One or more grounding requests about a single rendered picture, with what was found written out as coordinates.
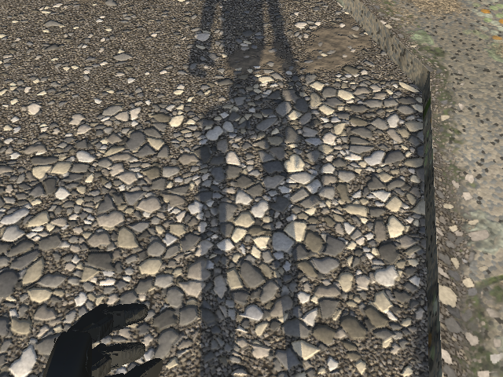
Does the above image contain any robot left hand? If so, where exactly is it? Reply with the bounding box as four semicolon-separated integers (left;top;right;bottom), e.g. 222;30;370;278
38;303;163;377

